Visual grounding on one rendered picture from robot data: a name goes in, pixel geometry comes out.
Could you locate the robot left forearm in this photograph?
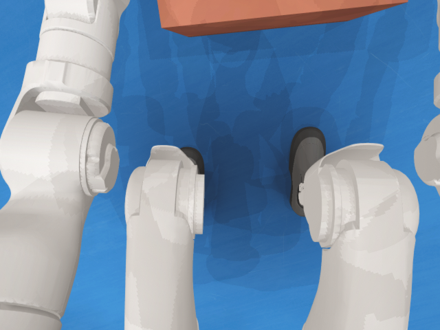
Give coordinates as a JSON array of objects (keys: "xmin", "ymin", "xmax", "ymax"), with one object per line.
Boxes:
[{"xmin": 0, "ymin": 0, "xmax": 130, "ymax": 183}]

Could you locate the right robot upper arm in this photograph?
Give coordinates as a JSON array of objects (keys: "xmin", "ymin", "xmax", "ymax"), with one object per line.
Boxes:
[{"xmin": 414, "ymin": 114, "xmax": 440, "ymax": 196}]

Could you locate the left robot foot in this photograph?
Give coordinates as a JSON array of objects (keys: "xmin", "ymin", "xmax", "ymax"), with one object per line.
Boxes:
[{"xmin": 180, "ymin": 147, "xmax": 204, "ymax": 175}]

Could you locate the carton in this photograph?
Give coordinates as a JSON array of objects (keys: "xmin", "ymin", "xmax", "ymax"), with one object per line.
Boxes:
[{"xmin": 157, "ymin": 0, "xmax": 408, "ymax": 37}]

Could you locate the left robot shin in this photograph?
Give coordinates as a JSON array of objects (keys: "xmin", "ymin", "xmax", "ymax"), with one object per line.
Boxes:
[{"xmin": 124, "ymin": 145, "xmax": 194, "ymax": 224}]

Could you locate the left robot upper arm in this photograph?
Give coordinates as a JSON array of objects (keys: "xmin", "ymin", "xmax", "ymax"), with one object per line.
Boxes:
[{"xmin": 0, "ymin": 110, "xmax": 120, "ymax": 330}]

